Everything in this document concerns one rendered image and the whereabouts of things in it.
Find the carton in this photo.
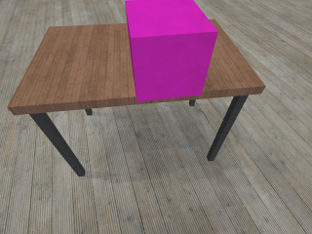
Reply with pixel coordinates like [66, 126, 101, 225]
[125, 0, 218, 102]

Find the table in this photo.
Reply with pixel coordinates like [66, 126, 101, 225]
[7, 19, 266, 176]

